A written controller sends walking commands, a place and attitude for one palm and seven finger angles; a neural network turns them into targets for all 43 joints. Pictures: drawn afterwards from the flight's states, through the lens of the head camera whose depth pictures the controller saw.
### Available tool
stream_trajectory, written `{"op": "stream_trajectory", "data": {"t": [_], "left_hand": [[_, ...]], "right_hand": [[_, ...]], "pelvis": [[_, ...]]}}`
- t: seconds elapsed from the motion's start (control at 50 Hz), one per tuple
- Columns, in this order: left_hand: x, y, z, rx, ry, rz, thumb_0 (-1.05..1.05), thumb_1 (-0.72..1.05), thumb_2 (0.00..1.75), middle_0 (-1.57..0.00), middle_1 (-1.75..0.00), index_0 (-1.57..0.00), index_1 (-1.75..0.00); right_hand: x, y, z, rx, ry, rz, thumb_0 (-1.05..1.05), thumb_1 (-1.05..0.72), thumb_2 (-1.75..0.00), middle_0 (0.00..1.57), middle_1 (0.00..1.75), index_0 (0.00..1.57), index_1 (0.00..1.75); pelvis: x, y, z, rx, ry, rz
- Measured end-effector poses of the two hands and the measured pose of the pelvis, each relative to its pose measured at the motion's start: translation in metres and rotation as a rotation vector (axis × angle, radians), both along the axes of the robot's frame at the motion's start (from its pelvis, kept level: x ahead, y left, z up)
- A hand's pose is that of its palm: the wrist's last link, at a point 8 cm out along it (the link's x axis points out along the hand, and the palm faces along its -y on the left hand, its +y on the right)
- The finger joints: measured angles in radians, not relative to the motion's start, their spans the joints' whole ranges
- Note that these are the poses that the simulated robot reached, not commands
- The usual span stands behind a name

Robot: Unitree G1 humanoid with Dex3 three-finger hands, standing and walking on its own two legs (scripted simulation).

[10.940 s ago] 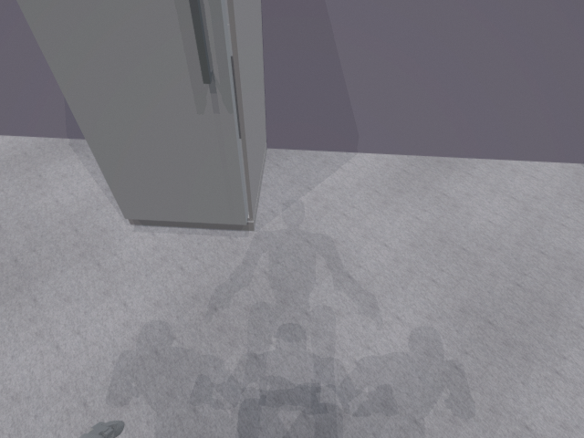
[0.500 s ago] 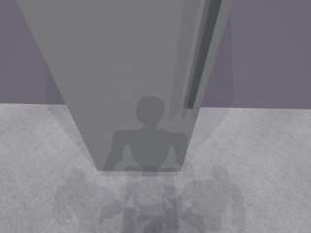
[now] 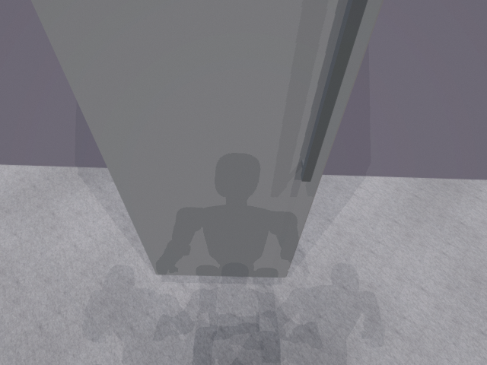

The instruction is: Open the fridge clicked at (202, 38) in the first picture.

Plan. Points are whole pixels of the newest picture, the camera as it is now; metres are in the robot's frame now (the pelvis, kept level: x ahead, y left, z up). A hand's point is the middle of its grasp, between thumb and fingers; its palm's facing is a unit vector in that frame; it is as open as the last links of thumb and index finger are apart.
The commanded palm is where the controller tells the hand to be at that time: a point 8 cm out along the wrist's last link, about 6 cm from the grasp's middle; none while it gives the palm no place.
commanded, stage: look again from close up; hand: right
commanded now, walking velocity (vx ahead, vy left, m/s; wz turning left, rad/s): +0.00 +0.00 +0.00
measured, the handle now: (332, 74) +0.53 -0.11 +0.22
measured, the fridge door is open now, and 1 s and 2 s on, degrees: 0 0 0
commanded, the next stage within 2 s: raise the hand to about handle height in 0.06 s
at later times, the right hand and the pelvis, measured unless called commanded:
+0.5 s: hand (402, 349) +0.18 -0.23 -0.03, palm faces +0.05 +0.99 -0.11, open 8.2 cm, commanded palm +0.13 -0.29 -0.03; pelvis -0.02 +0.01 -0.06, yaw +0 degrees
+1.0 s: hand (444, 331) +0.19 -0.27 +0.03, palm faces +0.07 +1.00 -0.07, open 11.1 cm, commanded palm +0.16 -0.31 +0.04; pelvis -0.02 +0.00 -0.06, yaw -1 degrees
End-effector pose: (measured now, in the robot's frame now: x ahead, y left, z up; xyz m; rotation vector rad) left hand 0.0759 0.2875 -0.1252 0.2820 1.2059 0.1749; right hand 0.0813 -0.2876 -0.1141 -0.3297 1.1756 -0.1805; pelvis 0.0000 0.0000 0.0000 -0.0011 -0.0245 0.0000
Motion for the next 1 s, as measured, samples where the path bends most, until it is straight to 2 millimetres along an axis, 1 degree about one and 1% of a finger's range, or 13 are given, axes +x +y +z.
{"op": "stream_trajectory", "data": {"t": [0.18,0.22,0.28,0.34,0.4,0.44,0.52,0.56,0.62,0.72,0.84,0.9,1.0], "left_hand": [[-0.007,-0.001,-0.001,-0.001,0.025,0.004,0.0,0.9,0.89,-0.2,-0.3,-0.21,-0.3],[-0.002,-0.004,0.004,0.011,-0.055,-0.001,0.01,0.9,0.89,-0.2,-0.3,-0.21,-0.3],[0.012,-0.013,0.014,0.006,-0.222,-0.019,0.01,0.9,0.89,-0.2,-0.3,-0.2,-0.3],[0.032,-0.023,0.02,-0.016,-0.377,-0.043,0.01,0.9,0.89,-0.2,-0.3,-0.2,-0.3],[0.054,-0.03,0.02,-0.037,-0.507,-0.079,0.01,0.9,0.89,-0.2,-0.3,-0.21,-0.3],[0.069,-0.034,0.017,-0.046,-0.578,-0.113,0.01,0.9,0.89,-0.2,-0.3,-0.21,-0.3],[0.094,-0.038,0.007,-0.044,-0.68,-0.188,0.01,0.9,0.89,-0.2,-0.3,-0.21,-0.3],[0.103,-0.041,0.002,-0.038,-0.71,-0.213,0.01,0.9,0.89,-0.2,-0.3,-0.21,-0.3],[0.112,-0.047,-0.004,-0.028,-0.726,-0.237,0.01,0.9,0.89,-0.2,-0.3,-0.21,-0.3],[0.111,-0.061,-0.008,-0.025,-0.701,-0.247,0.01,0.9,0.89,-0.2,-0.3,-0.21,-0.3],[0.091,-0.074,0.0,-0.048,-0.668,-0.187,0.01,0.9,0.89,-0.21,-0.3,-0.21,-0.3],[0.08,-0.074,0.005,-0.05,-0.654,-0.15,0.01,0.9,0.89,-0.21,-0.3,-0.21,-0.3],[0.068,-0.067,0.011,-0.031,-0.631,-0.131,0.01,0.89,0.89,-0.21,-0.3,-0.21,-0.3]], "right_hand": [[-0.014,0.002,-0.004,0.005,0.041,-0.011,0.0,-0.9,-0.9,0.2,0.3,0.2,0.3],[0.003,-0.002,0.011,0.05,-0.15,-0.128,0.01,-0.9,-0.9,0.2,0.3,0.2,0.31],[0.04,-0.004,0.051,0.072,-0.507,-0.161,0.01,-0.88,-0.89,0.2,0.32,0.2,0.32],[0.072,0.001,0.086,0.116,-0.791,-0.108,0.01,-0.84,-0.87,0.2,0.34,0.2,0.34],[0.086,0.005,0.106,0.155,-1.0,-0.001,0.01,-0.8,-0.85,0.21,0.37,0.21,0.37],[0.084,0.005,0.105,0.174,-1.079,0.082,0.01,-0.76,-0.84,0.21,0.39,0.21,0.4],[0.064,0.001,0.086,0.22,-1.112,0.209,0.0,-0.67,-0.8,0.22,0.45,0.22,0.45],[0.052,-0.004,0.078,0.251,-1.112,0.202,0.01,-0.63,-0.78,0.22,0.48,0.22,0.48],[0.042,-0.014,0.077,0.266,-1.144,0.145,0.01,-0.55,-0.75,0.23,0.52,0.23,0.52],[0.051,-0.019,0.095,0.245,-1.181,0.141,0.01,-0.44,-0.7,0.23,0.6,0.23,0.6],[0.078,-0.01,0.125,0.268,-1.135,0.238,0.01,-0.3,-0.64,0.24,0.68,0.24,0.69],[0.084,-0.017,0.133,0.265,-1.107,0.224,0.01,-0.23,-0.61,0.25,0.73,0.25,0.73],[0.083,-0.034,0.148,0.231,-1.129,0.152,0.0,-0.12,-0.56,0.26,0.8,0.26,0.81]], "pelvis": [[0.003,0.001,0.0,0.0,-0.004,0.001],[0.003,0.003,-0.002,-0.005,0.011,-0.006],[0.001,0.005,-0.006,-0.008,0.013,-0.02],[-0.004,0.006,-0.014,-0.005,0.038,-0.023],[-0.007,0.007,-0.028,-0.007,0.09,-0.013],[-0.011,0.009,-0.042,-0.01,0.127,-0.008],[-0.017,0.01,-0.072,-0.01,0.18,-0.004],[-0.019,0.01,-0.082,-0.003,0.186,-0.008],[-0.021,0.009,-0.092,0.018,0.178,-0.02],[-0.026,0.006,-0.091,0.05,0.152,-0.038],[-0.028,0.001,-0.075,0.054,0.136,-0.035],[-0.026,-0.001,-0.067,0.048,0.131,-0.026],[-0.022,-0.005,-0.058,0.044,0.115,-0.023]]}}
